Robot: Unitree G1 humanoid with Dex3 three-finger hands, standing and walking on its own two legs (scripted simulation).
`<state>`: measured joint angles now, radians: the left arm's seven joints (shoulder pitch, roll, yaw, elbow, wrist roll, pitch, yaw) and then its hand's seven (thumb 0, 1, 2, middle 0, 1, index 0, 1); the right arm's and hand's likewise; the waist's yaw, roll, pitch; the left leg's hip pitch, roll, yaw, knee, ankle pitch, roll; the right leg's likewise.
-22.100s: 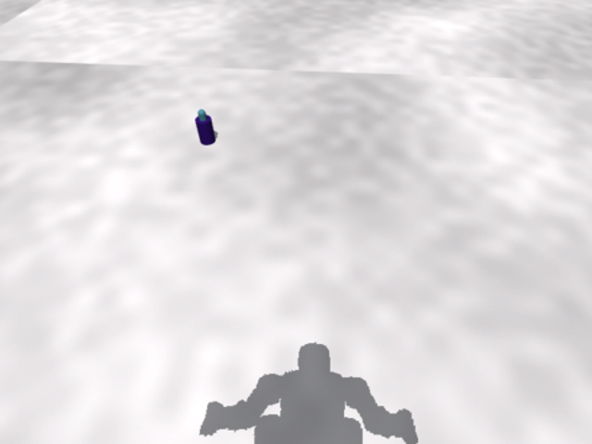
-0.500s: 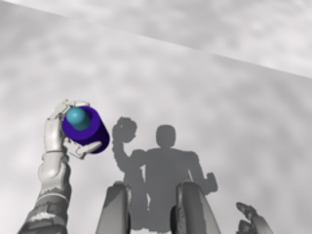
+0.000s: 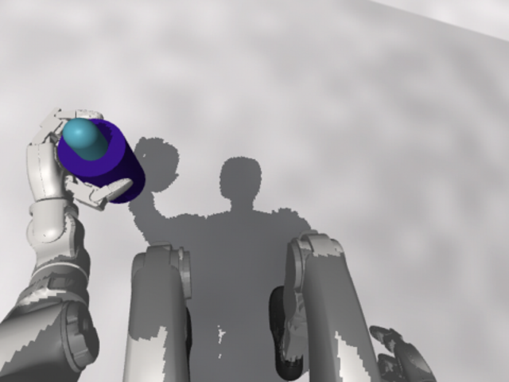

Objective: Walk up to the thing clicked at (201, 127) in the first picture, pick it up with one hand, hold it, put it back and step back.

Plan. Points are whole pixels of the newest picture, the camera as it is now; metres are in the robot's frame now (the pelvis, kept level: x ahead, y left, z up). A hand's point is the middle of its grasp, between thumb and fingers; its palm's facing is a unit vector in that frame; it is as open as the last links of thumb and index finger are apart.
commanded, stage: crouch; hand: left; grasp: from the side
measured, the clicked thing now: (102, 159) +0.45 +0.21 -0.06
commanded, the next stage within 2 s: lower in 0.74 s
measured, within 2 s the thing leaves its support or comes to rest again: neither
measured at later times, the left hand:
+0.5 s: hand (110, 172) +0.46 +0.23 -0.15, palm faces +0.14 -0.99 -0.03, open 11.6 cm
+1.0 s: hand (119, 177) +0.47 +0.22 -0.20, palm faces +0.15 -0.99 -0.03, open 11.6 cm
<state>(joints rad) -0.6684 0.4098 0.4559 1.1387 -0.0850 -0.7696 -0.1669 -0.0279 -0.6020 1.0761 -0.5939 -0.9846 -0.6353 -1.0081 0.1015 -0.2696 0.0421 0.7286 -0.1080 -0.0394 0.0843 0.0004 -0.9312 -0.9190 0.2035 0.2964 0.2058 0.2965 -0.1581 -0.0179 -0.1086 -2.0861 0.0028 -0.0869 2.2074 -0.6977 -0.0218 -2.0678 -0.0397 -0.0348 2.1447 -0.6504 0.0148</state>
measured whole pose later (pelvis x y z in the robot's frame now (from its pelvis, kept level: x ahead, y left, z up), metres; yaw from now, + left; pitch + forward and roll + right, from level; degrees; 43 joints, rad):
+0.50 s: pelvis -0.01 +0.01 -0.07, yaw -3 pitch +28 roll -8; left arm -0.70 0.53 0.50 1.17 -0.06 -0.77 -0.16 -0.03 -0.59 1.06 -0.61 -0.96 -0.65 -0.99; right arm 0.08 -0.31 0.14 0.71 -0.16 0.00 0.11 0.00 -0.93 -0.92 0.21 0.30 0.21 0.30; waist -0.21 -0.05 0.02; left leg -2.25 -0.01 -0.15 2.44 -0.69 -0.02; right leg -2.19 -0.03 -0.08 2.32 -0.63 0.03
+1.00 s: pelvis -0.01 +0.01 -0.09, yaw -6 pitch +25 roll -11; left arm -0.71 0.60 0.50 1.23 -0.06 -0.84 -0.12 -0.03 -0.59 1.06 -0.60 -0.96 -0.65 -0.99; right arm 0.01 -0.33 0.23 0.68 -0.21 0.02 0.13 0.00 -0.94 -0.92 0.21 0.30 0.21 0.30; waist -0.24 -0.09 0.11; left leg -2.27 -0.01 -0.20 2.52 -0.70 -0.01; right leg -2.19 -0.02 -0.11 2.37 -0.62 0.05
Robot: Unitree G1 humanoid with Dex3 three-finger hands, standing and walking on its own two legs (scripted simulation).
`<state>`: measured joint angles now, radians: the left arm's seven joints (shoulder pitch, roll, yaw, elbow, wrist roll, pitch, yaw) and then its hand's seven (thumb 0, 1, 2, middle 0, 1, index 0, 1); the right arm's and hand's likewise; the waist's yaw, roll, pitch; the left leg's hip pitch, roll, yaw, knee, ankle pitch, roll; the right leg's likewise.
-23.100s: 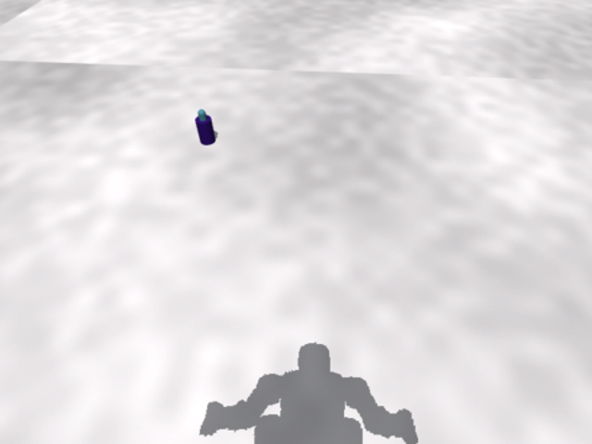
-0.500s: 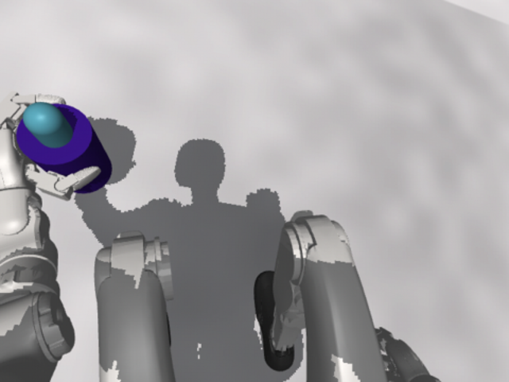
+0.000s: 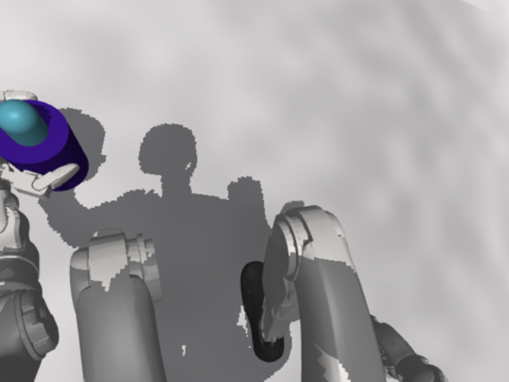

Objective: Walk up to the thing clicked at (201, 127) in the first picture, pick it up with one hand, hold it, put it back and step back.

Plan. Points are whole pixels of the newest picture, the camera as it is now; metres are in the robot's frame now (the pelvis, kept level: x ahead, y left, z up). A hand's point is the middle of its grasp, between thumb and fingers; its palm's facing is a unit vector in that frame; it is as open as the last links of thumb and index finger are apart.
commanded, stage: lower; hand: left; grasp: from the side
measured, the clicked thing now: (40, 144) +0.45 +0.25 -0.12
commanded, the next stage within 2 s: loosen in 1.16 s
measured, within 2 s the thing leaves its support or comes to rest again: rests again in 1.10 s
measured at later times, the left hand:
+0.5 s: hand (48, 155) +0.46 +0.26 -0.17, palm faces +0.26 -0.97 -0.03, open 11.6 cm
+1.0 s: hand (56, 157) +0.46 +0.25 -0.20, palm faces +0.27 -0.96 -0.02, open 11.6 cm
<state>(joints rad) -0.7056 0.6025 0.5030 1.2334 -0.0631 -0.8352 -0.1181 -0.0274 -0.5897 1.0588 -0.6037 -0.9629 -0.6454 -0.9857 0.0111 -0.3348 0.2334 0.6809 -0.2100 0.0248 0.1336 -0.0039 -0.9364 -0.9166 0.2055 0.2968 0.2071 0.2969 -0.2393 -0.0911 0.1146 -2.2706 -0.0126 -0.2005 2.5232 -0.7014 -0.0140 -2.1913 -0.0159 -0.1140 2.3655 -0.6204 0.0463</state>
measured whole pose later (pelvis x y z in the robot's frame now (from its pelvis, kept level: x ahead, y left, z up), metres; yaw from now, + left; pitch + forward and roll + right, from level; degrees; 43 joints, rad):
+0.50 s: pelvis +0.00 +0.01 -0.01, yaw -3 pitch +20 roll -15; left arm -0.71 0.74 0.52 1.36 -0.05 -0.95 -0.06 -0.03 -0.59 1.06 -0.61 -0.96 -0.65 -0.98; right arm -0.07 -0.37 0.38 0.63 -0.29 0.03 0.14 -0.01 -0.94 -0.91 0.21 0.30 0.21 0.30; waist -0.28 -0.18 0.25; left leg -2.25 -0.02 -0.28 2.60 -0.71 -0.01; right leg -2.14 0.01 -0.17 2.38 -0.61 0.07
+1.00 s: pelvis -0.01 +0.01 -0.02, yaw -5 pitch +16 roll -17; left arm -0.72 0.82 0.51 1.43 -0.03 -1.02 0.02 -0.03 -0.58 1.06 -0.60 -0.96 -0.64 -0.99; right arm -0.13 -0.37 0.46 0.60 -0.34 0.03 0.15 -0.01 -0.92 -0.91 0.21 0.30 0.21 0.30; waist -0.29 -0.24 0.30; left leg -2.23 -0.01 -0.33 2.63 -0.72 0.00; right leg -2.10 0.03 -0.21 2.36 -0.59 0.08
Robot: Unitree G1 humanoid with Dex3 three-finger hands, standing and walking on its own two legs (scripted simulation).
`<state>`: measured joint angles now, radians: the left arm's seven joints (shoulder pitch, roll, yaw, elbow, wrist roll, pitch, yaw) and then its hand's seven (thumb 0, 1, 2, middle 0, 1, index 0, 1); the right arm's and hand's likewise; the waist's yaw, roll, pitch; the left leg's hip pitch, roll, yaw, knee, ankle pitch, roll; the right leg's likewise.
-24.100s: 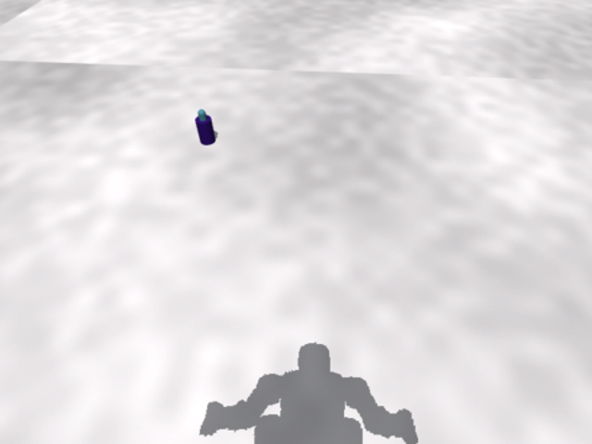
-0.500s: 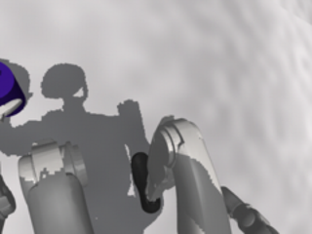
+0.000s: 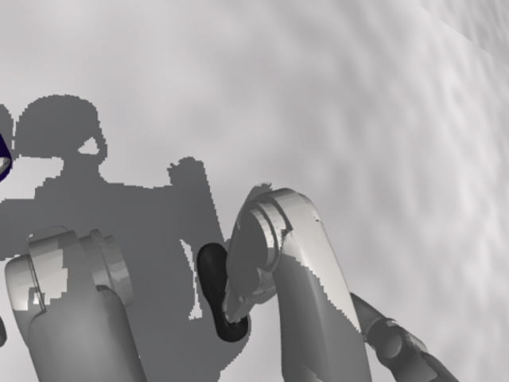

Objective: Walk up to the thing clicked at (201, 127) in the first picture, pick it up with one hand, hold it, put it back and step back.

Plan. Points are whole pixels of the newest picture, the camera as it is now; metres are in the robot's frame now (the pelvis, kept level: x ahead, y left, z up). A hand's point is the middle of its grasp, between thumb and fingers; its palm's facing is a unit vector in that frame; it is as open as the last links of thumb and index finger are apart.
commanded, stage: lower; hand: left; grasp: from the side
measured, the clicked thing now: out of the picture +0.45 +0.27 -0.18
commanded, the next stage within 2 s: loosen in 0.16 s
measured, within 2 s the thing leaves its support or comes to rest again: rests again in 0.10 s
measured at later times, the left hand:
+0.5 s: hand out of the picture +0.45 +0.28 -0.18, palm faces +0.37 -0.93 +0.01, open 11.5 cm
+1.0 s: hand out of the picture +0.45 +0.29 -0.17, palm faces +0.38 -0.93 +0.02, open 17.3 cm
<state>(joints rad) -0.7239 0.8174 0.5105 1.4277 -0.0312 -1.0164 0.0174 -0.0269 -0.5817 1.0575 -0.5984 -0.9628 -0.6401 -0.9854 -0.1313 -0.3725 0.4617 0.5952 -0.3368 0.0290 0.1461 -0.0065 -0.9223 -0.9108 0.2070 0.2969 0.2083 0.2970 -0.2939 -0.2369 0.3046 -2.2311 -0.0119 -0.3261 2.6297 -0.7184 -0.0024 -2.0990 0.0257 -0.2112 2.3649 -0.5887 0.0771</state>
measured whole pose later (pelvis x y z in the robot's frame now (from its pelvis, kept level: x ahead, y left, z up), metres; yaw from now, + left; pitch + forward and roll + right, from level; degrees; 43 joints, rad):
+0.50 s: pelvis +0.00 +0.00 +0.00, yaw -1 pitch +15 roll -18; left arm -0.73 0.84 0.50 1.44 -0.05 -1.07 0.02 -0.02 -0.48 0.82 -0.67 -0.81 -0.70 -0.82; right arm -0.16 -0.37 0.50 0.58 -0.35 0.03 0.14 -0.01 -0.93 -0.90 0.21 0.30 0.21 0.30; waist -0.29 -0.26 0.32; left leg -2.22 -0.01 -0.35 2.64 -0.72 0.00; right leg -2.08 0.04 -0.23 2.36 -0.58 0.08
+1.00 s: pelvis +0.00 +0.01 +0.00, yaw -2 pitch +15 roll -19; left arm -0.73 0.86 0.54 1.40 -0.06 -1.06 -0.02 -0.01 -0.60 0.09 -0.16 -0.09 -0.15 -0.10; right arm -0.14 -0.38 0.50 0.55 -0.34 0.04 0.14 -0.01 -0.91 -0.90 0.21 0.30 0.21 0.30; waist -0.28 -0.26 0.31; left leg -2.22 0.00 -0.35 2.63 -0.72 0.01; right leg -2.08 0.05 -0.23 2.34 -0.57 0.07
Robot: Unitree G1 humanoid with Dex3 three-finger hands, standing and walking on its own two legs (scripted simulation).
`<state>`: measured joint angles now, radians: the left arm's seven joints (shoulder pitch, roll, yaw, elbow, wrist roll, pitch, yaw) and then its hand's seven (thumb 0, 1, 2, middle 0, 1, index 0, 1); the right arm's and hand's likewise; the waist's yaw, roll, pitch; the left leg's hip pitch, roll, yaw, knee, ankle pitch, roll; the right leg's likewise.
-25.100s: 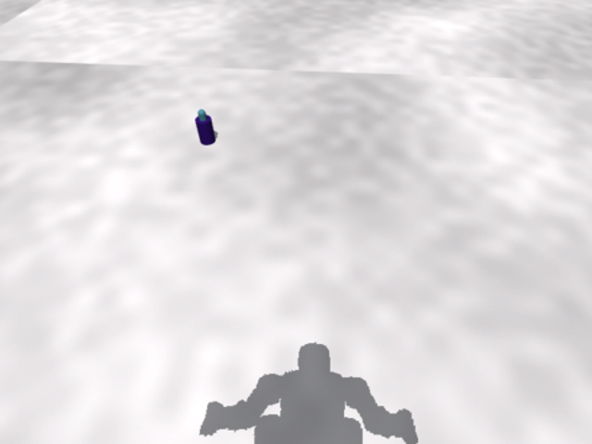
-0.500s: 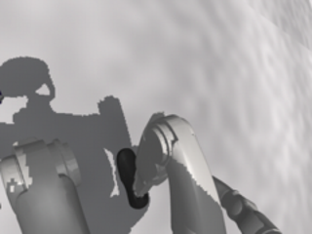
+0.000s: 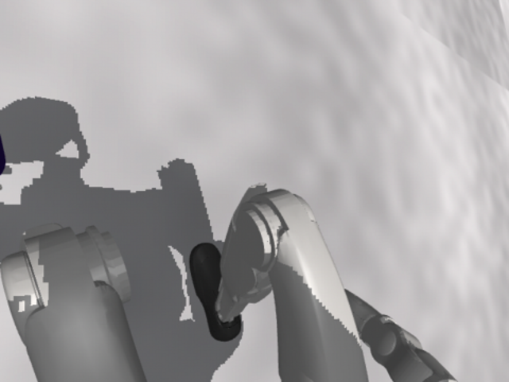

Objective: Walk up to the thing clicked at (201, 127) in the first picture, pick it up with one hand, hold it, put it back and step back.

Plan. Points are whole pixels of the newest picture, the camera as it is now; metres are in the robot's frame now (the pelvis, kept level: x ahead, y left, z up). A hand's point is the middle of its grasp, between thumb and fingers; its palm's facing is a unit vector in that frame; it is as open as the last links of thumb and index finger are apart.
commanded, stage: withdraw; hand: left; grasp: from the side
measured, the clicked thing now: out of the picture +0.45 +0.27 -0.20
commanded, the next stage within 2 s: rise in 0.14 s
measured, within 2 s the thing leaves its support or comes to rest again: neither
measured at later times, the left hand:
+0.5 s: hand out of the picture +0.39 +0.41 -0.06, palm faces +0.37 -0.88 -0.30, open 17.5 cm
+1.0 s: hand out of the picture +0.28 +0.33 +0.14, palm faces +0.33 -0.83 -0.45, open 17.4 cm
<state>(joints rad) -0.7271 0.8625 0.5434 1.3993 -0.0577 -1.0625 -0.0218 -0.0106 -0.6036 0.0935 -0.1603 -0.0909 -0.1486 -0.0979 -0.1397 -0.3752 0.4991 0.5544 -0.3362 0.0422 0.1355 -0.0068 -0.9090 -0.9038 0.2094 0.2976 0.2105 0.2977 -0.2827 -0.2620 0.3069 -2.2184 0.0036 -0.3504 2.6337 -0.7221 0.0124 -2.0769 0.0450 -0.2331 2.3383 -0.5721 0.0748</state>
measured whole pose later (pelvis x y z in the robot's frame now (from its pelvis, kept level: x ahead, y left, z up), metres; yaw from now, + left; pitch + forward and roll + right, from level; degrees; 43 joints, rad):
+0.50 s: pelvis +0.01 -0.01 +0.04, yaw +6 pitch +27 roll -13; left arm -0.64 0.80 0.52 1.05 0.10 -0.47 -0.12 -0.01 -0.55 0.07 -0.07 -0.04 -0.06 -0.05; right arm 0.05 -0.30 0.20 0.59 -0.09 0.14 0.10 0.00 -0.92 -0.91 0.21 0.30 0.21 0.30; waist -0.16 -0.09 0.02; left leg -2.23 0.01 -0.18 2.43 -0.69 0.03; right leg -2.13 -0.01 -0.11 2.25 -0.61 0.04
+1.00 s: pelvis +0.05 -0.02 +0.24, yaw +13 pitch +31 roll -4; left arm -0.08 0.43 0.26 0.42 0.04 0.01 0.08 -0.01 -0.53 0.07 -0.07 -0.06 -0.06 -0.06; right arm 0.09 -0.25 0.01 0.51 0.05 0.10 -0.05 0.00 -0.90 -0.90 0.21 0.30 0.21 0.30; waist -0.05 0.00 -0.16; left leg -1.65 0.03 -0.06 1.77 -0.67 -0.01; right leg -1.63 -0.03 -0.04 1.71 -0.61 0.02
